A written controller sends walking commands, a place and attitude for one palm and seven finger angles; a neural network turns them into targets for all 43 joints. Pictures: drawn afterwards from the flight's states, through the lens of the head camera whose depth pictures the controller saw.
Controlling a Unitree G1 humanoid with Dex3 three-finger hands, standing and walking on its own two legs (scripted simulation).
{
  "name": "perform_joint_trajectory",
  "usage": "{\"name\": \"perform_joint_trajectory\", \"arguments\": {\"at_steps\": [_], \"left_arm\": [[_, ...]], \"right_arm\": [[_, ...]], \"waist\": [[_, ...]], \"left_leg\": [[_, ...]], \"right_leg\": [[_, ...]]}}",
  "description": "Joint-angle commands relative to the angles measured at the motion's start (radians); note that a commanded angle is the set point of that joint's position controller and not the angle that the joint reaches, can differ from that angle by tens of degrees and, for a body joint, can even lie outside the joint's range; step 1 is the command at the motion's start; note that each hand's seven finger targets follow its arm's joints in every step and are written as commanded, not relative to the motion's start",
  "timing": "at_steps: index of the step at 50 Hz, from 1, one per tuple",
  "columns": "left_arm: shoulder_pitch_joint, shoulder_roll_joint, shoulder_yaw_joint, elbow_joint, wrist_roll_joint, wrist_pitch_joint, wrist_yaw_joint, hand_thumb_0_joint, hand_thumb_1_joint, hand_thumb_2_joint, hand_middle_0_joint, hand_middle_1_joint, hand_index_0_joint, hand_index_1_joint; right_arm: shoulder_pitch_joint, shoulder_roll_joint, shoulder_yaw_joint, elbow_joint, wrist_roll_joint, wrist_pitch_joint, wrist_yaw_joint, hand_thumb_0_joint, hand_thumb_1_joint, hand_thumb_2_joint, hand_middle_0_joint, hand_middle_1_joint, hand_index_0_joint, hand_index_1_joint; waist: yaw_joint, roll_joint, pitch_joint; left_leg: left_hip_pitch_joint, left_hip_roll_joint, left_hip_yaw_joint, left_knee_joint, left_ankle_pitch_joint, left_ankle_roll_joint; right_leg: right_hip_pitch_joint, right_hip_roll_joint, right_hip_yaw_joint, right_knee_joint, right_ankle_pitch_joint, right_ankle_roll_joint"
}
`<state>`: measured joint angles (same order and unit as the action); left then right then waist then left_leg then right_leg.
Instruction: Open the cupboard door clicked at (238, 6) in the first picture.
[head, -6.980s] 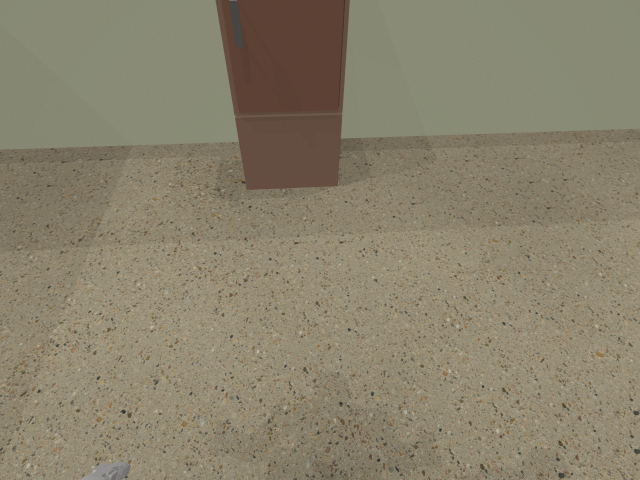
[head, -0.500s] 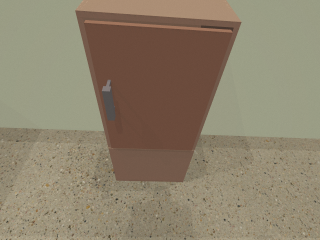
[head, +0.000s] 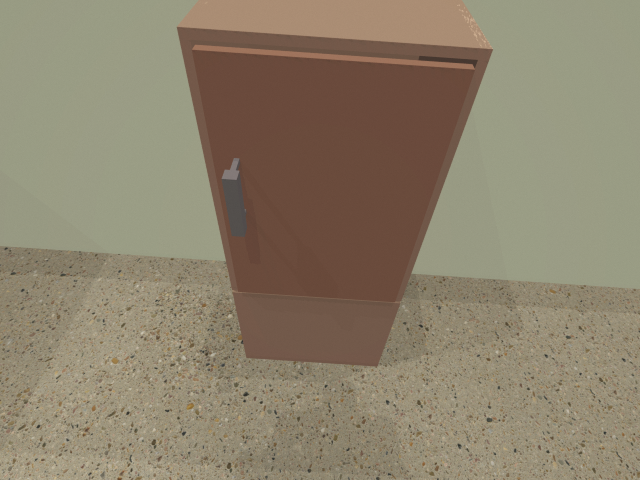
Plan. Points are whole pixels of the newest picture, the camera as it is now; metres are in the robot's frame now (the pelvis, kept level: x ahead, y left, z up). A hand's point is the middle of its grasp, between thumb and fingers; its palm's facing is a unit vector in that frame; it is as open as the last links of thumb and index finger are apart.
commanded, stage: come to a stop and stand still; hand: left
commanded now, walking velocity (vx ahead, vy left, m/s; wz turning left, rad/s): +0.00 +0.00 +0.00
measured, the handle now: (237, 197) +0.57 +0.19 +0.00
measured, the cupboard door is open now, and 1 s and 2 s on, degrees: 0 0 0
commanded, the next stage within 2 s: look again from close up in 0.30 s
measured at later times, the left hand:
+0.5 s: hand out of the picture -0.03 +0.18 -0.17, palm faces +0.02 -0.98 -0.20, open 7.4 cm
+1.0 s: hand out of the picture +0.06 +0.17 -0.16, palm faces +0.07 -0.97 -0.22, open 7.3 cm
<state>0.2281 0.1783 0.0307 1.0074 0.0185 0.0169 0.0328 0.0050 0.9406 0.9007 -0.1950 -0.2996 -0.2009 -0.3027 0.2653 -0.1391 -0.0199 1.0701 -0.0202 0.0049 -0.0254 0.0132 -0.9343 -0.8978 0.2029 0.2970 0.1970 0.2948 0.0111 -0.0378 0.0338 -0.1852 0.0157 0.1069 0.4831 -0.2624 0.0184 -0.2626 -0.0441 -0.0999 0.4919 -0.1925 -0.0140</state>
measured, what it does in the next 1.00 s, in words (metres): stands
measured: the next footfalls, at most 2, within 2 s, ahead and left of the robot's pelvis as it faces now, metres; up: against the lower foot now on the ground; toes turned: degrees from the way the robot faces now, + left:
none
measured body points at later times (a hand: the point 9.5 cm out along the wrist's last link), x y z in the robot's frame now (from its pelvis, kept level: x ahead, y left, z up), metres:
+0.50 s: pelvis +0.01 +0.01 +0.00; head +0.00 -0.01 +0.45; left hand -0.02 +0.23 -0.15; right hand +0.00 -0.19 -0.17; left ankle +0.00 +0.11 -0.74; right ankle +0.05 -0.11 -0.74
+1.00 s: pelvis +0.03 -0.01 +0.00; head +0.05 -0.03 +0.45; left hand +0.06 +0.22 -0.14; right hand +0.03 -0.23 -0.16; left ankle +0.00 +0.11 -0.74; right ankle +0.05 -0.11 -0.74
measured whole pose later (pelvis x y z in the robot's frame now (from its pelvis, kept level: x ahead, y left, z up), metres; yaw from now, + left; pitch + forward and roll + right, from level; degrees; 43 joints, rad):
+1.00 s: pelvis +0.03 -0.01 +0.00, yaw -1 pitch -1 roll +1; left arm 0.29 0.16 0.01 0.97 -0.03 0.02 0.03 0.02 0.93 0.90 -0.20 -0.30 -0.20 -0.30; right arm 0.30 -0.16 0.02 1.08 0.00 -0.03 -0.02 0.01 -0.91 -0.90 0.20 0.30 0.20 0.29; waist -0.01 0.02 0.04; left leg -0.14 0.04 0.11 0.45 -0.28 -0.01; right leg -0.24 -0.02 -0.10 0.48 -0.23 -0.03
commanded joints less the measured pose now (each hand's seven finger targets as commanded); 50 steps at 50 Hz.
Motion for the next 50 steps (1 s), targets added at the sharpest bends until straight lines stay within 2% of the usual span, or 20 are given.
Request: {"name": "perform_joint_trajectory", "arguments": {"at_steps": [1, 5, 12, 13, 14, 15, 16, 17, 19, 20, 21, 22, 26, 30, 34, 38, 47, 48, 49, 50], "left_arm": [[0.088, 0.071, 0.004, -0.018, 0.006, -0.014, -0.001, 0.0, 0.9, 0.9, -0.2, -0.3, -0.2, -0.3], [0.113, 0.066, 0.0, -0.001, 0.004, -0.022, -0.003, 0.0, 0.9, 0.9, -0.2, -0.3, -0.2, -0.3], [0.172, 0.035, -0.015, 0.05, 0.001, -0.036, 0.0, 0.0, 0.9, 0.9, -0.2, -0.3, -0.2, -0.3], [0.236, 0.073, -0.031, 0.093, 0.009, -0.041, 0.038, 0.0, 0.9, 0.9, -0.2, -0.3, -0.2, -0.3], [0.175, 0.121, -0.021, 0.05, 0.003, -0.045, 0.024, 0.0, 0.9, 0.9, -0.2, -0.3, -0.2, -0.3], [0.153, 0.131, -0.013, 0.031, 0.004, -0.044, 0.017, 0.0, 0.9, 0.9, -0.2, -0.3, -0.2, -0.3], [0.13, 0.119, -0.012, 0.022, 0.007, -0.045, 0.013, 0.0, 0.9, 0.9, -0.2, -0.3, -0.2, -0.3], [0.134, 0.084, -0.015, 0.027, 0.004, -0.045, 0.01, 0.0, 0.9, 0.9, -0.2, -0.3, -0.2, -0.3], [0.164, 0.044, -0.026, 0.043, 0.005, -0.044, 0.004, 0.0, 0.9, 0.9, -0.2, -0.3, -0.2, -0.3], [0.172, 0.032, -0.03, 0.053, 0.005, -0.043, 0.003, 0.0, 0.9, 0.9, -0.2, -0.3, -0.2, -0.3], [0.173, 0.029, -0.029, 0.056, 0.007, -0.044, 0.001, 0.0, 0.9, 0.9, -0.2, -0.3, -0.2, -0.3], [0.175, 0.026, -0.031, 0.061, 0.005, -0.045, 0.001, 0.0, 0.9, 0.9, -0.2, -0.3, -0.2, -0.3], [0.165, 0.032, -0.03, 0.071, 0.0, -0.052, 0.003, 0.0, 0.9, 0.9, -0.2, -0.3, -0.2, -0.3], [0.144, 0.04, -0.027, 0.077, -0.006, -0.06, 0.004, 0.0, 0.9, 0.9, -0.2, -0.3, -0.2, -0.3], [0.12, 0.053, -0.022, 0.081, -0.008, -0.061, 0.005, 0.0, 0.9, 0.9, -0.2, -0.3, -0.2, -0.3], [0.104, 0.066, -0.019, 0.081, -0.007, -0.059, 0.005, 0.0, 0.9, 0.9, -0.2, -0.3, -0.2, -0.3], [0.078, 0.088, -0.016, 0.081, -0.007, -0.059, 0.004, 0.0, 0.9, 0.9, -0.2, -0.3, -0.2, -0.3], [0.182, 0.111, -0.014, 0.122, -0.004, -0.058, 0.041, 0.0, 0.9, 0.9, -0.2, -0.3, -0.2, -0.3], [-0.624, 0.344, 0.134, -1.33, -0.201, -0.299, 0.016, 0.0, 0.877, 0.89, -0.202, -0.315, -0.202, -0.315], [-0.152, 0.299, 0.131, -1.089, -0.129, -0.263, 0.057, 0.0, 0.853, 0.88, -0.203, -0.33, -0.203, -0.33]], "right_arm": [[0.055, -0.089, -0.01, -0.044, 0.0, -0.006, 0.006, 0.0, -0.9, -0.9, 0.2, 0.3, 0.2, 0.3], [0.087, -0.087, -0.004, -0.035, -0.001, -0.009, 0.008, 0.0, -0.9, -0.9, 0.2, 0.3, 0.2, 0.3], [0.105, -0.075, 0.01, -0.004, 0.007, -0.025, 0.002, 0.0, -0.9, -0.9, 0.2, 0.3, 0.2, 0.3], [-0.031, -0.135, 0.003, -0.077, 0.012, -0.031, 0.011, 0.0, -0.9, -0.9, 0.2, 0.3, 0.2, 0.3], [0.053, -0.078, 0.006, -0.094, 0.009, -0.014, 0.015, 0.0, -0.9, -0.9, 0.2, 0.3, 0.2, 0.3], [0.103, -0.083, 0.004, -0.088, 0.004, -0.014, 0.019, 0.0, -0.9, -0.9, 0.2, 0.3, 0.2, 0.3], [0.144, -0.077, 0.004, -0.087, -0.005, -0.018, 0.021, 0.0, -0.9, -0.9, 0.2, 0.3, 0.2, 0.3], [0.15, -0.077, 0.004, -0.089, -0.004, -0.023, 0.017, 0.0, -0.9, -0.9, 0.2, 0.3, 0.2, 0.3], [0.121, -0.091, 0.004, -0.097, 0.0, -0.03, 0.012, 0.0, -0.9, -0.9, 0.2, 0.3, 0.2, 0.3], [0.116, -0.098, 0.004, -0.098, 0.002, -0.032, 0.01, 0.0, -0.9, -0.9, 0.2, 0.3, 0.2, 0.3], [0.114, -0.099, 0.004, -0.097, 0.001, -0.037, 0.009, 0.0, -0.9, -0.9, 0.2, 0.3, 0.2, 0.3], [0.112, -0.101, 0.006, -0.093, 0.002, -0.039, 0.008, 0.0, -0.9, -0.9, 0.2, 0.3, 0.2, 0.3], [0.13, -0.089, 0.013, -0.062, 0.004, -0.043, 0.007, 0.0, -0.9, -0.9, 0.2, 0.3, 0.2, 0.3], [0.144, -0.083, 0.022, -0.028, 0.004, -0.049, 0.005, 0.0, -0.9, -0.9, 0.2, 0.3, 0.2, 0.3], [0.134, -0.089, 0.024, -0.004, 0.003, -0.053, 0.001, 0.0, -0.9, -0.9, 0.2, 0.3, 0.2, 0.3], [0.117, -0.088, 0.023, 0.01, 0.003, -0.049, 0.0, 0.0, -0.9, -0.9, 0.2, 0.3, 0.2, 0.3], [0.094, -0.097, 0.021, 0.032, 0.003, -0.043, -0.002, 0.0, -0.9, -0.9, 0.2, 0.3, 0.2, 0.3], [-0.016, -0.138, 0.002, -0.033, 0.018, -0.041, 0.007, 0.0, -0.9, -0.9, 0.2, 0.3, 0.2, 0.3], [-0.019, -0.309, -0.018, -0.381, 0.069, -0.195, -0.044, 0.0, -0.9, -0.9, 0.2, 0.3, 0.2, 0.3], [-0.102, -0.241, -0.008, -0.34, 0.055, -0.269, -0.075, 0.0, -0.9, -0.9, 0.2, 0.3, 0.2, 0.3]], "waist": [[0.002, 0.04, 0.065], [-0.008, 0.021, 0.056], [0.001, 0.054, 0.051], [0.042, 0.126, 0.108], [-0.025, 0.124, -0.004], [-0.039, 0.099, -0.014], [-0.051, 0.113, -0.019], [-0.047, 0.129, -0.008], [-0.02, 0.114, 0.035], [-0.013, 0.081, 0.056], [-0.007, 0.081, 0.067], [-0.003, 0.082, 0.079], [-0.007, 0.015, 0.084], [-0.014, -0.01, 0.046], [-0.012, 0.03, 0.026], [-0.01, 0.025, 0.041], [-0.01, 0.036, 0.019], [0.037, -0.159, 0.047], [-0.094, 0.08, -0.427], [0.003, 0.265, -0.416]], "left_leg": [[-0.148, 0.097, -0.132, -0.195, -0.158, 0.016], [-0.121, 0.087, -0.119, -0.183, -0.147, 0.016], [-0.114, 0.103, -0.128, -0.211, -0.079, 0.014], [-0.136, 0.112, -0.04, -0.016, -0.027, -0.024], [-0.097, 0.038, -0.065, -0.011, -0.134, -0.025], [-0.076, 0.04, -0.071, -0.011, -0.152, -0.01], [-0.06, 0.054, -0.085, -0.032, -0.135, 0.001], [-0.095, 0.081, -0.129, -0.096, -0.159, 0.014], [-0.181, 0.112, -0.179, -0.183, -0.219, 0.032], [-0.208, 0.118, -0.19, -0.206, -0.238, 0.036], [-0.217, 0.119, -0.191, -0.222, -0.219, 0.038], [-0.214, 0.116, -0.184, -0.229, -0.207, 0.036], [-0.155, 0.096, -0.149, -0.207, -0.104, 0.031], [-0.075, 0.088, -0.116, -0.171, 0.037, 0.025], [-0.045, 0.093, -0.106, -0.168, 0.109, 0.019], [-0.039, 0.093, -0.095, -0.166, 0.109, 0.014], [-0.01, 0.096, -0.085, -0.162, 0.12, 0.004], [-0.103, 0.121, -0.044, 0.055, 0.083, -0.022], [0.107, -0.012, -0.076, -0.076, 0.178, 0.014], [0.116, -0.011, -0.052, -0.082, 0.252, 0.019]], "right_leg": [[0.023, -0.072, 0.124, -0.151, -0.139, -0.012], [-0.005, -0.078, 0.136, -0.182, -0.174, -0.012], [0.047, -0.072, 0.111, -0.151, -0.027, -0.011], [-0.01, -0.109, 0.129, -0.115, 0.077, -0.011], [-0.035, -0.134, 0.19, -0.158, -0.256, -0.042], [-0.107, -0.128, 0.186, -0.149, -0.359, -0.05], [-0.129, -0.107, 0.142, -0.107, -0.323, -0.047], [-0.115, -0.077, 0.121, -0.073, -0.277, -0.039], [-0.041, -0.043, 0.084, -0.032, -0.163, -0.025], [-0.014, -0.036, 0.08, -0.024, -0.13, -0.024], [0.005, -0.038, 0.075, -0.016, -0.099, -0.023], [0.013, -0.04, 0.08, -0.02, -0.076, -0.022], [0.013, -0.059, 0.104, -0.061, -0.048, -0.022], [0.028, -0.077, 0.121, -0.08, 0.019, -0.025], [0.06, -0.08, 0.12, -0.072, 0.089, -0.027], [0.066, -0.084, 0.122, -0.081, 0.114, -0.03], [0.095, -0.09, 0.127, -0.101, 0.159, -0.036], [0.105, -0.142, 0.169, -0.084, 0.544, 0.005], [0.179, -0.048, 0.157, -0.035, 0.32, -0.013], [0.178, 0.008, 0.119, 0.001, 0.152, -0.043]]}}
